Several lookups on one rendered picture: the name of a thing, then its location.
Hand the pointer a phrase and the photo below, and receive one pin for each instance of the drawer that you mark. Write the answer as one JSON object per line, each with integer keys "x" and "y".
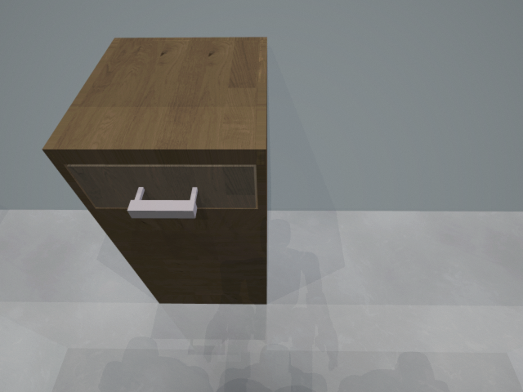
{"x": 115, "y": 185}

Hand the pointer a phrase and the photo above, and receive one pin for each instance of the cabinet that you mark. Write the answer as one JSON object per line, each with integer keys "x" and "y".
{"x": 178, "y": 101}

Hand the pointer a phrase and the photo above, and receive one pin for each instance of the handle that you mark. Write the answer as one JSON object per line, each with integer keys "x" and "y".
{"x": 139, "y": 208}

